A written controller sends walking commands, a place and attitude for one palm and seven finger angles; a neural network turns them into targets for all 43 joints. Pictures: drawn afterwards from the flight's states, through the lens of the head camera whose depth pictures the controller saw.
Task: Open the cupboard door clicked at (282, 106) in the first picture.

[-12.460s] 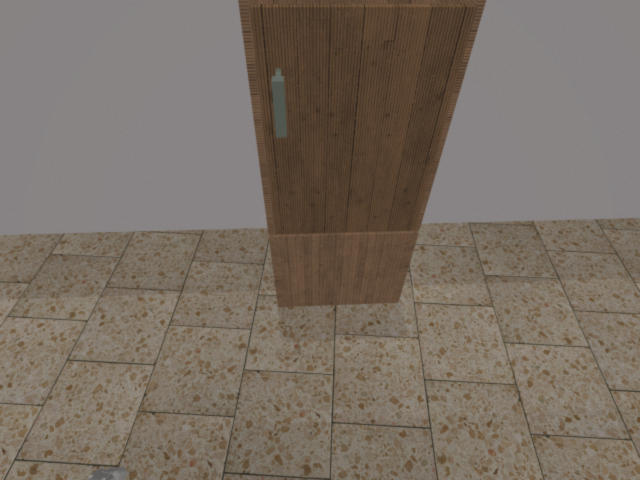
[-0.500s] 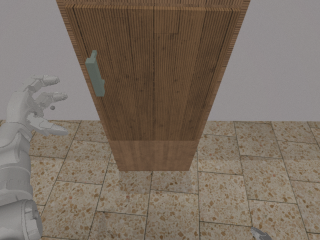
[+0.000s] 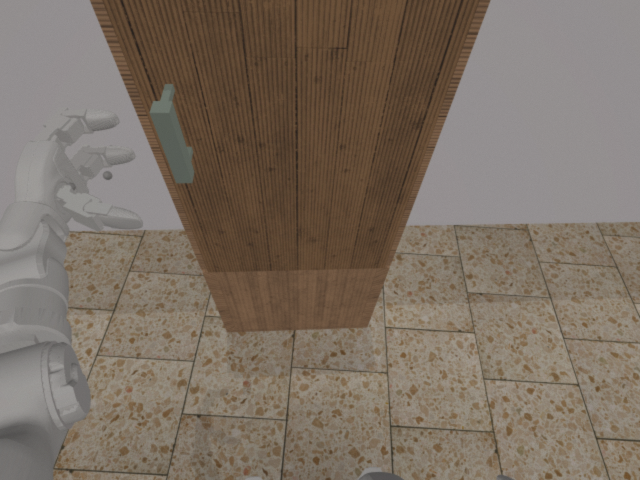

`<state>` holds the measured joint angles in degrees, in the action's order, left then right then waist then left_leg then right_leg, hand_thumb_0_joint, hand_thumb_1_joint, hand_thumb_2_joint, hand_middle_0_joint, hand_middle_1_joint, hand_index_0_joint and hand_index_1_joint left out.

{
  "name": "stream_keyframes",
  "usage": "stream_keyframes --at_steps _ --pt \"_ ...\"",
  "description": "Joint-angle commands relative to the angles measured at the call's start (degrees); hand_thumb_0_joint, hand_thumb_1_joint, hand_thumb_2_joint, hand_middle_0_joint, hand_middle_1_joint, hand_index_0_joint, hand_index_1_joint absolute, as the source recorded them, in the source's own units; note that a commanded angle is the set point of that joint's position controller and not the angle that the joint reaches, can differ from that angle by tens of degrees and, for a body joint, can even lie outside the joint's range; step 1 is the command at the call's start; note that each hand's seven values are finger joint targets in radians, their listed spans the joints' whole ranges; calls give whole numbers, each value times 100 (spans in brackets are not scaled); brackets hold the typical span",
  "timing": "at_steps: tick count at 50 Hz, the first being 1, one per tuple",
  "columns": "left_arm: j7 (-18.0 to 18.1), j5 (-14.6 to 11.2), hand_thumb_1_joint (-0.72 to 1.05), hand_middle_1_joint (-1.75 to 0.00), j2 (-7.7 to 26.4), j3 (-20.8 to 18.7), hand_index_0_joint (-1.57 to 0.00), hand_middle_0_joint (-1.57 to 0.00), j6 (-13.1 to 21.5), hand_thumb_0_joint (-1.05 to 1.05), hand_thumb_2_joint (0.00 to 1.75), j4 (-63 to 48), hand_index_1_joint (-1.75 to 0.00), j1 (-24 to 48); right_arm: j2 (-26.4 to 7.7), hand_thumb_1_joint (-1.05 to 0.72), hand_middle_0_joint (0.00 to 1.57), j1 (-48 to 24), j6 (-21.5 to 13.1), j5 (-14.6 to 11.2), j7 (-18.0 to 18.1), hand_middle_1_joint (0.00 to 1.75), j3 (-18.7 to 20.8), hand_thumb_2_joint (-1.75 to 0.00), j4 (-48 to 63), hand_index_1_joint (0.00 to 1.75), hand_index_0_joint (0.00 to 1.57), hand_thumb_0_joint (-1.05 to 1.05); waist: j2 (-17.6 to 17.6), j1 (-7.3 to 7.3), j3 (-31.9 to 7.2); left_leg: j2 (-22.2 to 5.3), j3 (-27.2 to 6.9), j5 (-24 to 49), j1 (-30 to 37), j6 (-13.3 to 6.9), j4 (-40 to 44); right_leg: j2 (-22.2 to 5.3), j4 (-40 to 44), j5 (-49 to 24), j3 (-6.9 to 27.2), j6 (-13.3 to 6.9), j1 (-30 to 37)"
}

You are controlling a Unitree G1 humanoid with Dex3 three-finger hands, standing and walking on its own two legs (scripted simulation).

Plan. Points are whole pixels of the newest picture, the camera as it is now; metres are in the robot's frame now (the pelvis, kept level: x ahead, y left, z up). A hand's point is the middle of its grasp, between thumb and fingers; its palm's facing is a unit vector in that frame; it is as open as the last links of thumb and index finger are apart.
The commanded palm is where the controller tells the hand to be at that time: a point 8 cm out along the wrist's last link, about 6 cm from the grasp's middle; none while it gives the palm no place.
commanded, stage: move the hooked fingers beside the handle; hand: left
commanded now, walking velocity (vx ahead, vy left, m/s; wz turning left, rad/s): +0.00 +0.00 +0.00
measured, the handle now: (176, 135) +0.54 +0.19 +0.10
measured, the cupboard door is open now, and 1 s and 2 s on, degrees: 0 0 0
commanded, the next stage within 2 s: slide the fingers in behind the handle in 1.08 s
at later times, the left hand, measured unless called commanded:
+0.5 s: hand (114, 152) +0.49 +0.25 +0.12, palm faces +0.01 -1.00 +0.00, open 13.9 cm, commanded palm +0.46 +0.30 +0.11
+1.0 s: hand (118, 157) +0.49 +0.25 +0.11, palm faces +0.02 -1.00 +0.00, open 13.9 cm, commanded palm +0.47 +0.30 +0.10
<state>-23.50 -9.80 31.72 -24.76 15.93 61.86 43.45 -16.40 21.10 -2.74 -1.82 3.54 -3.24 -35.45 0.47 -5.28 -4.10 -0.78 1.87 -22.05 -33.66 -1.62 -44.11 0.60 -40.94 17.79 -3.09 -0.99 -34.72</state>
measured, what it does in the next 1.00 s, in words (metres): stands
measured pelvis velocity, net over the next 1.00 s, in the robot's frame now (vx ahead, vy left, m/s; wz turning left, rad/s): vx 0.01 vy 0.01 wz -0.02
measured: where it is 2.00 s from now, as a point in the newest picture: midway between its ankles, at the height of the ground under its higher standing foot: outside the picture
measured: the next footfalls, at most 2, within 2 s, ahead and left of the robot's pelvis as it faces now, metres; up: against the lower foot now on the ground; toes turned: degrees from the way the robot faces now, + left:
none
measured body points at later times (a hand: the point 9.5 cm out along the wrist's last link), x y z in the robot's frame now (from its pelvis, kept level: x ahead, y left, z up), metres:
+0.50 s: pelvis +0.00 +0.00 -0.01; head +0.10 +0.02 +0.43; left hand +0.48 +0.31 +0.12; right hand -0.01 -0.27 -0.11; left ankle -0.01 +0.10 -0.71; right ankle +0.02 -0.11 -0.71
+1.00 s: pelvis +0.01 +0.01 -0.01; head +0.11 +0.02 +0.43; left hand +0.48 +0.31 +0.11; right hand +0.05 -0.26 -0.11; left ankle -0.01 +0.10 -0.71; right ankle +0.02 -0.11 -0.71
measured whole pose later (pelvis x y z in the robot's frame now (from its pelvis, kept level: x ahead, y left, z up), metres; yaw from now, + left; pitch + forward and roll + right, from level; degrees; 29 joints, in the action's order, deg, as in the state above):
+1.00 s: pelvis +0.01 +0.01 -0.01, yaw -1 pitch +16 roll -2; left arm -23.1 -7.8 35.4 -26.5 16.5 66.4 48.6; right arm -16.2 22.1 2.8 -1.0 2.5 -3.3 -33.1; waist 0.7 -7.4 -5.1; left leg -1.6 1.9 -24.3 -38.9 -1.9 -47.3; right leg 1.4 -42.6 19.0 -3.0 -0.7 -39.5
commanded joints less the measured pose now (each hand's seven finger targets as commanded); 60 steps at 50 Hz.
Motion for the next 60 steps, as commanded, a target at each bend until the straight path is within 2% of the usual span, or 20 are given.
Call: stream_keyframes --at_steps 1,2,7,11,13,16,17,20,22,26,28,31,36,38,41,46,48,54,56,60 --pt "-50 -62 -50 -120 1942 -347 -30 -30 476 0 30 -886 -120 2478 -999 -90 20 588 -39 -6 74 30 400 -90 436 30 20 0 384 -8 -2016 -3 -339 1827 803 13 508 98 262 -1597 215 -55 1057" --pt "-83 -92 -50 -120 1732 -137 -30 -30 496 0 30 -938 -120 2673 -987 -90 20 596 -23 -6 71 30 392 -90 448 30 20 0 524 -98 -1954 -3 -346 1909 882 4 483 109 260 -1614 209 -64 940" --pt "-95 -67 -50 -120 1860 -188 -30 -30 481 0 30 -817 -120 2931 -1036 -90 20 739 79 17 76 30 417 -90 401 30 20 0 568 -169 -2110 -12 -356 1838 871 -15 418 126 245 -1523 215 -52 811" --pt "-56 90 -50 -120 2275 -300 -30 -30 434 0 30 -558 -120 3403 -1091 -90 20 886 148 31 93 30 405 -90 303 30 20 0 534 -302 -2080 -14 -358 1526 570 -47 373 107 277 -1355 280 -11 759" --pt "-40 126 -50 -120 2322 -328 -30 -30 527 0 30 -702 -120 3480 -1071 -90 20 956 176 64 77 30 413 -90 303 30 20 0 876 -259 -2487 -14 -370 1863 850 -11 290 126 187 -1557 280 -31 782" --pt "-60 141 -50 -120 2494 -445 -30 -30 428 0 30 -95 -120 3221 -1123 -90 20 1034 243 56 72 30 384 -90 303 30 20 0 387 -297 -2089 -23 -342 1535 326 -50 298 135 231 -1407 285 -7 812" --pt "-96 114 -50 -120 2503 -439 -30 -30 435 0 30 -112 -120 3238 -1124 -90 20 1045 260 63 71 30 368 -90 329 30 20 0 502 -273 -2096 -12 -344 1607 330 -48 303 142 201 -1485 274 -32 857" --pt "-169 153 -50 -120 2735 -634 -30 -30 462 0 30 -393 -120 2991 -1124 -90 20 1113 338 84 40 30 408 -90 413 30 20 0 761 -125 -2602 -20 -309 2063 582 -28 241 148 110 -1848 279 -34 1015" --pt "-212 75 -50 -120 2470 -513 -30 -30 493 0 30 -576 -120 2843 -1083 -90 20 1091 388 87 10 30 419 -90 507 30 20 0 735 -131 -2613 -34 -299 2269 716 -33 218 184 88 -1941 234 -46 963" --pt "-252 -14 -50 -120 2504 -601 -30 -30 439 0 30 -631 -120 2737 -1105 -90 20 1071 464 64 -1 30 444 -90 529 30 20 0 614 -136 -2391 -56 -286 2062 643 -49 270 196 159 -1792 215 -22 881" --pt "-228 -21 -50 -120 2485 -602 -30 -30 495 0 30 -953 -120 2787 -1078 -90 20 1050 482 67 2 30 461 -90 529 30 20 0 970 -97 -2552 -65 -325 2439 981 -10 234 203 120 -1909 197 -44 771" --pt "-169 -26 -50 -120 2134 -333 -30 -30 467 0 30 -876 -120 2965 -1062 -90 20 1040 481 64 2 30 456 -90 443 30 20 0 796 -259 -2211 -98 -380 2213 1001 -2 243 217 187 -1620 148 -30 449" --pt "-47 20 -50 -120 1885 -125 -30 -30 471 0 30 -877 -120 3289 -1047 -90 20 1008 433 79 26 30 450 -90 338 30 20 0 919 -349 -2252 -105 -457 2225 1200 40 224 194 173 -1487 117 -38 244" --pt "5 1 -50 -120 1982 -268 -30 -30 495 0 30 -914 -120 3153 -1049 -90 20 1023 423 93 8 30 448 -90 357 30 20 0 916 -256 -2543 -105 -469 2588 1325 61 173 203 103 -1713 125 -45 384" --pt "35 47 -50 -120 1979 -296 -30 -30 451 0 30 -786 -120 2865 -1017 -90 20 975 438 85 -29 30 429 -90 436 30 20 0 781 -151 -2465 -89 -426 2676 1118 56 170 196 70 -1876 127 -40 571" --pt "57 104 -50 -120 2157 -341 -30 -30 401 0 30 -660 -120 2929 -1031 -90 20 925 502 70 -23 30 410 -90 512 30 20 0 627 -201 -2166 -68 -358 2327 730 11 183 177 70 -1897 165 -30 678" --pt "47 56 -50 -120 2263 -489 -30 -30 508 0 30 -932 -120 2908 -1023 -90 20 923 495 80 -17 30 429 -90 562 30 20 0 814 -108 -2612 -64 -350 2622 1001 33 128 180 19 -2070 188 -37 804" --pt "-54 -29 -50 -120 1868 -194 -30 -30 504 0 30 -905 -120 2982 -1011 -90 20 912 505 68 -20 30 430 -90 485 30 20 0 760 -225 -2442 -85 -389 2597 1081 27 132 200 72 -1965 160 -30 622" --pt "-61 -42 -50 -120 2037 -336 -30 -30 442 0 30 -799 -120 2770 -1035 -90 20 917 515 61 -16 30 426 -90 495 30 20 0 523 -171 -2403 -68 -373 2418 861 0 179 191 88 -1972 168 -30 808" --pt "-45 -8 -50 -120 1745 -37 -30 -30 421 0 30 -770 -120 3054 -1014 -90 20 894 492 57 2 30 417 -90 437 30 20 0 716 -306 -2118 -62 -398 2080 886 -3 205 184 153 -1645 152 -40 472"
